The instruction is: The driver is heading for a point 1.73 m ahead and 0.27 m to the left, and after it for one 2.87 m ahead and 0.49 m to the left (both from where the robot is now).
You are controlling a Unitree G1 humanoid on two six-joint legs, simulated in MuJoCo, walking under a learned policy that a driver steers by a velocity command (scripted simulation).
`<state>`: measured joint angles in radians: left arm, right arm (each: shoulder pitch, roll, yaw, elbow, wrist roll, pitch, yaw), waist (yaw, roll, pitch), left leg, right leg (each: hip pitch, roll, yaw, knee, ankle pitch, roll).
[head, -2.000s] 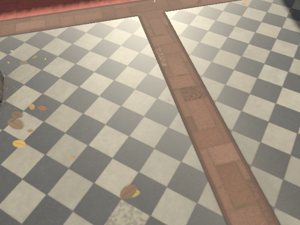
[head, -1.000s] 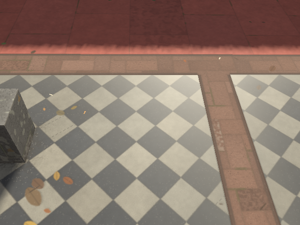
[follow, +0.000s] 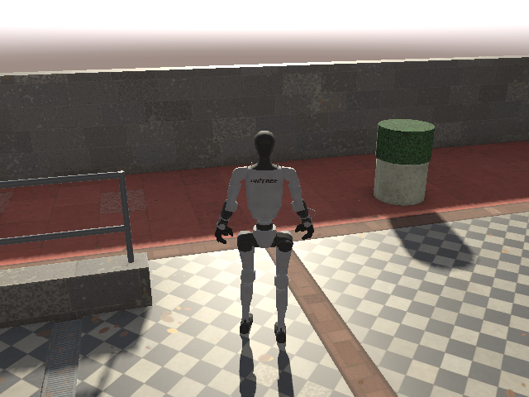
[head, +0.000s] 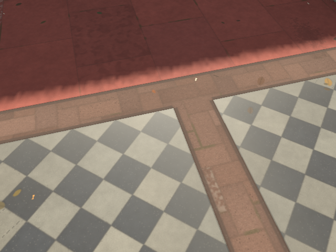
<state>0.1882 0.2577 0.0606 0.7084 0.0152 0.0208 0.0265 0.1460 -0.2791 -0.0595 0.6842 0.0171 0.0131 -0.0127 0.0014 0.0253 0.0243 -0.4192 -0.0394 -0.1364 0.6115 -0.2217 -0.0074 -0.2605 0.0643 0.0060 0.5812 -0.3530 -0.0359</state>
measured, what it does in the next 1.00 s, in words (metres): steps on the spot, turning left: left foot, then right foot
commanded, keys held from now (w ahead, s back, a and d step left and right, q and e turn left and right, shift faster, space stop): q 0.56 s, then no key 0.04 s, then e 0.18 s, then w+e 0.22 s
